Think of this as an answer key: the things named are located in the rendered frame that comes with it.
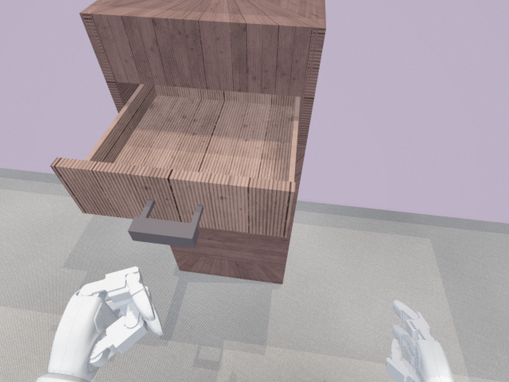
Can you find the handle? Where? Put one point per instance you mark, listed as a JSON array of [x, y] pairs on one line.
[[167, 232]]

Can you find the cabinet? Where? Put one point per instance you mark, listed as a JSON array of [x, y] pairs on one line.
[[269, 47]]

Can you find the drawer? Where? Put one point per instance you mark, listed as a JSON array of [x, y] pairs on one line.
[[232, 152]]

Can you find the robot left hand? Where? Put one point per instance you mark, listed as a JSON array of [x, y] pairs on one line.
[[77, 348]]

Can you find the robot right hand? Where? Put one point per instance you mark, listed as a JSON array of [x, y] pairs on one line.
[[425, 355]]

